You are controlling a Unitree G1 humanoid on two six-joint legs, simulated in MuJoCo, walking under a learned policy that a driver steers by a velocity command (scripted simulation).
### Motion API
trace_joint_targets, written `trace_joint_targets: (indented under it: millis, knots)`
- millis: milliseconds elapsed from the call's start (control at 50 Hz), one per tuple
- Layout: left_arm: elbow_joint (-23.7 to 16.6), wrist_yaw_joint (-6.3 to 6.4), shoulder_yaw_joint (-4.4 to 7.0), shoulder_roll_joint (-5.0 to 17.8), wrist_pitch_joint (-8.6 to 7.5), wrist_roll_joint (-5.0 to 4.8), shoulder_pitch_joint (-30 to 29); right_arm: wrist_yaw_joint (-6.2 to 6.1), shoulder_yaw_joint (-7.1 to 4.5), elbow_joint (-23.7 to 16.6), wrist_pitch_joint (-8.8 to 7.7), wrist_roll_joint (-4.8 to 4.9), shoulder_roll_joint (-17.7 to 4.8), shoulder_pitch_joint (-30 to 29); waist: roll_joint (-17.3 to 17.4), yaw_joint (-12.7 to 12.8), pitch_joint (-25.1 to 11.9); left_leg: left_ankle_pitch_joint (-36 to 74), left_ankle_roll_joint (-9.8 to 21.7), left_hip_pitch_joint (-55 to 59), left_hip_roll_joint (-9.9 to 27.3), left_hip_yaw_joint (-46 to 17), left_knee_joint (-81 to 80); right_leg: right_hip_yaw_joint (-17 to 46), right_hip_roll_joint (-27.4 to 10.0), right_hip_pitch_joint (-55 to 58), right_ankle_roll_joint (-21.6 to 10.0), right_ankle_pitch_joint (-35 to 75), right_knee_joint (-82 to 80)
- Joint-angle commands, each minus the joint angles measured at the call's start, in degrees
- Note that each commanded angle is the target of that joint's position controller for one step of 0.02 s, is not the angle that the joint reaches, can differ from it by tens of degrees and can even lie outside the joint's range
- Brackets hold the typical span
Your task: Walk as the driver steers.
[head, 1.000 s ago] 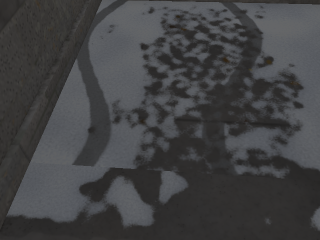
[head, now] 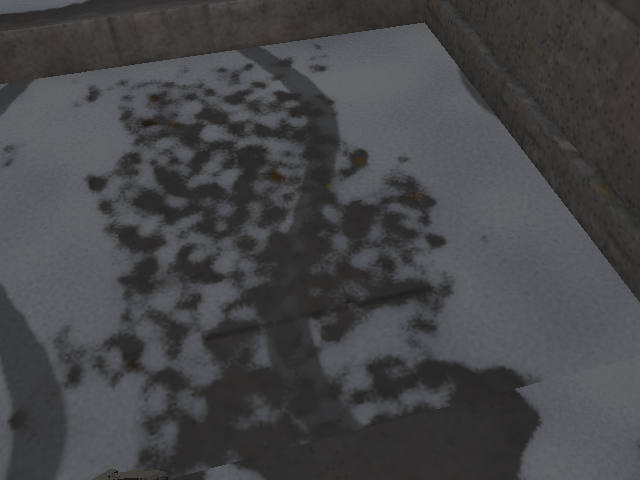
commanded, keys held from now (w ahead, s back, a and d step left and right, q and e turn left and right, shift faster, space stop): w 0.98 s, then w+q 0.02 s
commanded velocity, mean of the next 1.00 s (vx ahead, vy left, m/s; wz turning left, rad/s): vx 0.48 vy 0.00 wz -0.01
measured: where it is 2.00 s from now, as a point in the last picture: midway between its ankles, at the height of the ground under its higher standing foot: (271, 209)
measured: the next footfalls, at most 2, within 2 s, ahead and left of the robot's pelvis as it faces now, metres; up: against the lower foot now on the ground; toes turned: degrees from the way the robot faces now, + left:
left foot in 0.36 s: +0.35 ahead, +0.13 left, +0.17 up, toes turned +3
right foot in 0.88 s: +0.70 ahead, -0.10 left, +0.17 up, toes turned -3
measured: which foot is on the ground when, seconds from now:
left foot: up 0.00-0.34, down 0.36-0.90, up 0.92-1.00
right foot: down 0.00-0.38, up 0.40-0.86, down 0.88-1.00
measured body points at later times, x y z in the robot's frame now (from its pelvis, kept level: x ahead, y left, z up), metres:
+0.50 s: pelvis +0.27 +0.05 +0.09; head +0.29 +0.04 +0.54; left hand +0.32 +0.29 -0.05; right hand +0.41 -0.17 -0.04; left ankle +0.31 +0.13 -0.56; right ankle +0.12 -0.10 -0.45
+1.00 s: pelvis +0.59 +0.00 +0.17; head +0.61 -0.01 +0.62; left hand +0.80 +0.22 +0.08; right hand +0.59 -0.23 +0.02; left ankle +0.40 +0.13 -0.46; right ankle +0.66 -0.09 -0.56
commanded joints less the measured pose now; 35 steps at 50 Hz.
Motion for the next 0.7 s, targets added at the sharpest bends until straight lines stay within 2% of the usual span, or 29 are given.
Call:
trace_joint_targets:
  millis: [20,40,60,80,100,120,160,200,220,240,260,300,320,340,360,380,400,420,440,460,480,500,520,540,560,580,600,660,700]
  knots:
    - [7.87,1.95,4.28,14.76,1.48,2.14,32.34,3.05,-0.02,-3.73,-2.52,0.82,-0.11,-4.46,-8.74,13.03,-2.02,-7.16,-0.77,-52.71,-7.10,-6.34,55.44,44.41,-26.71,42.15,-25.70,24.57,-13.69]
    - [10.94,1.07,3.71,12.63,2.18,2.61,30.27,2.39,0.23,-3.61,-2.72,1.90,0.08,-8.14,-6.59,12.15,5.35,-3.83,2.50,-66.57,-7.60,-8.64,76.54,38.65,-25.32,36.86,-21.27,12.57,-13.15]
    - [12.78,-0.21,0.54,4.78,2.72,3.81,27.26,1.35,0.14,-4.27,-2.43,1.94,-0.38,-10.11,-4.13,9.07,6.62,1.19,6.40,-73.44,-6.79,-9.97,84.19,33.25,-23.91,31.20,-17.34,7.06,-12.59]
    - [14.42,-1.40,-2.93,-2.50,2.78,3.54,24.17,0.48,0.73,-5.47,-1.27,0.41,0.91,-10.38,-2.35,5.11,4.73,7.11,9.81,-72.42,-3.77,-11.91,82.94,27.19,-22.38,25.06,-14.35,5.20,-12.87]
    - [16.40,-1.89,-4.18,-4.94,3.00,3.19,23.16,0.72,2.42,-7.73,0.32,-0.67,4.06,-11.93,-2.53,2.52,4.43,5.92,12.25,-72.67,-2.21,-10.43,86.55,23.48,-20.85,18.52,-12.91,3.95,-13.36]
    - [17.49,-1.18,-4.37,-4.27,3.66,3.44,21.75,1.21,3.64,-9.56,1.57,-0.34,5.99,-14.04,-6.38,1.50,2.49,-1.00,12.45,-74.14,-2.92,-6.05,97.03,19.79,-19.25,13.74,-13.02,2.69,-14.96]
    - [18.26,-0.10,-4.91,-3.89,3.45,6.32,17.04,1.43,5.73,-11.69,2.54,0.39,7.72,-18.34,-3.21,-0.49,4.18,-0.53,12.24,-75.75,-0.85,-3.21,93.03,14.89,-17.15,4.72,-11.88,-2.75,-20.27]
    - [18.47,-0.42,-4.80,0.05,2.05,8.18,16.23,1.00,6.20,-15.03,2.49,1.70,4.88,-24.93,3.16,-0.46,2.94,11.79,11.16,-67.32,2.70,1.67,72.86,9.11,-12.80,-3.53,-9.13,-4.61,-24.57]
    - [19.19,-1.44,-5.13,0.84,1.86,7.88,18.24,0.82,5.52,-17.51,3.19,2.48,1.47,-30.83,1.18,1.11,2.56,17.58,9.94,-59.26,5.30,0.93,63.97,8.69,-12.93,-9.66,-7.68,-3.33,-28.42]
    - [16.48,-2.45,-5.45,1.89,2.28,5.61,16.03,1.15,5.99,-17.23,4.25,1.47,2.11,-33.21,-2.76,0.82,1.10,17.85,8.33,-43.64,4.33,5.23,59.15,6.45,-12.61,-19.30,-9.24,-1.30,-35.87]
    - [15.02,-3.07,-5.88,1.11,1.43,2.28,15.16,1.81,6.16,-16.11,4.53,0.26,2.67,-33.01,-6.01,0.29,3.08,13.87,6.30,-30.36,2.70,8.65,55.27,5.15,-12.67,-25.36,-10.27,11.62,-37.16]
    - [16.41,-3.31,-4.07,10.05,-0.65,0.06,23.54,2.40,5.53,-14.10,4.86,0.38,0.97,-30.85,-9.40,0.34,-0.06,2.43,2.11,-31.43,-3.84,15.14,43.37,4.59,-15.22,-5.22,-12.71,63.74,-26.11]
    - [17.26,-3.46,-2.95,12.31,-1.04,-0.24,26.20,2.53,5.75,-13.74,5.04,-0.18,1.38,-31.24,-10.39,1.45,0.62,-3.47,2.14,-34.42,-4.62,14.87,33.24,5.66,-17.20,6.95,-11.80,77.89,-21.92]
    - [17.38,-3.91,-1.36,15.88,-0.55,-0.07,25.90,2.48,5.28,-12.92,4.44,0.53,0.89,-26.50,-12.54,0.11,-2.42,-3.52,2.97,-31.81,-6.37,13.51,26.83,4.55,-18.83,16.59,-10.85,91.55,-16.55]
    - [16.28,-4.15,-0.30,16.00,-0.31,0.65,24.98,1.88,4.24,-11.11,3.20,0.31,-1.24,-18.25,-12.62,-1.72,-8.93,2.98,5.06,-19.24,-6.68,10.06,23.77,2.49,-17.71,17.32,-8.10,100.40,-6.14]
    - [16.26,-4.37,-1.50,8.83,-0.82,3.51,32.17,1.56,4.20,-7.22,2.22,1.45,-3.05,-7.60,-0.70,-1.87,-22.54,16.21,13.67,9.24,0.44,-10.19,21.59,6.45,-12.64,-3.06,-4.36,85.17,10.68]
    - [13.45,-4.85,-2.79,3.24,-0.16,4.84,28.01,0.49,2.72,-1.10,1.99,-0.78,-7.85,10.72,13.26,-8.20,-27.59,9.01,19.89,25.80,8.85,-37.29,0.82,10.10,-1.39,-22.99,-2.02,25.17,29.05]
    - [13.66,-5.26,-1.28,4.04,1.13,1.34,21.16,0.29,0.84,2.83,0.66,-1.85,-10.97,21.21,12.44,-11.28,-19.99,-5.44,18.38,17.30,13.12,-52.95,-11.12,19.30,4.36,-32.00,-1.80,12.94,58.24]
    - [12.52,-4.04,-1.09,2.11,0.71,-0.39,16.15,-0.46,0.74,4.42,-1.21,-0.75,-11.03,16.19,6.38,-8.61,-7.95,-16.67,13.36,4.90,12.03,-47.81,-11.16,21.84,2.57,-39.09,-2.13,16.24,71.08]
    - [11.62,-2.47,-2.00,-0.19,0.29,0.29,14.34,-0.57,0.66,5.15,-1.83,0.31,-8.36,7.17,3.34,-4.20,-4.01,-11.70,13.87,-2.82,11.75,-41.16,-10.04,20.19,1.35,-40.41,-2.73,16.55,75.97]
    - [8.71,-1.31,-2.41,-0.24,0.48,0.95,10.46,-0.34,1.52,6.49,-1.69,0.88,-2.97,1.74,-2.37,-0.63,-4.35,-1.55,13.96,-5.72,12.31,-35.16,-9.52,19.12,0.79,-41.23,-3.88,14.91,77.30]
    - [6.79,-0.85,-3.27,-0.62,1.11,1.22,8.30,-0.36,2.79,7.37,-1.27,0.36,2.06,-2.55,-2.49,2.56,-6.11,6.69,13.66,-7.93,13.27,-33.35,-10.95,18.37,-0.18,-41.38,-5.08,13.23,82.02]
    - [5.66,-0.62,-3.65,-1.66,1.98,1.22,6.76,-0.54,3.82,8.49,-1.08,-0.04,5.65,-6.37,-3.42,5.59,-5.54,9.09,11.51,-10.33,12.50,-28.44,-12.01,17.72,-1.73,-43.10,-6.66,11.05,80.79]
    - [5.77,-0.64,-3.62,-1.28,2.71,1.30,7.01,-0.48,3.96,9.37,-1.69,-0.55,6.40,-7.05,-4.14,7.39,-3.99,13.30,10.06,-11.89,11.21,-22.98,-13.58,16.47,-2.77,-44.20,-6.88,12.51,76.59]
    - [5.67,-0.88,-3.65,-1.52,2.89,1.34,6.23,-0.64,3.90,9.91,-2.31,-0.70,6.64,-7.72,-3.11,8.18,-2.55,13.67,8.17,-12.73,9.35,-17.23,-15.31,15.13,-3.77,-45.19,-7.43,10.52,74.49]
    - [5.06,-1.52,-3.35,-0.84,2.48,0.09,4.19,-0.50,2.72,9.18,-2.80,-1.59,4.57,-9.36,-3.07,8.03,-0.97,12.17,6.63,-14.89,6.92,-10.18,-19.52,11.73,-5.50,-41.04,-7.11,10.71,65.27]
    - [4.93,-1.99,-3.09,-0.21,1.85,1.24,2.92,-1.24,2.66,7.23,-3.62,-1.56,3.29,-11.91,1.10,8.84,0.35,14.59,6.95,-17.04,5.70,-7.47,-22.56,9.72,-6.89,-37.82,-5.63,11.74,62.27]
    - [3.24,-2.93,-2.58,1.89,0.73,0.98,-5.35,-2.59,2.16,6.86,-4.72,-1.76,0.49,-6.02,0.40,3.82,-1.64,27.17,6.78,-10.99,4.10,-2.43,-23.94,5.69,-8.53,-35.04,-1.50,21.82,44.10]
    - [2.26,-2.90,-3.10,-0.28,1.12,0.54,-9.92,-1.73,1.55,7.14,-4.74,-0.74,-1.11,1.04,2.49,0.66,-1.30,35.48,6.73,-5.83,4.61,0.07,-25.42,1.84,-7.64,-29.02,1.69,22.48,28.60]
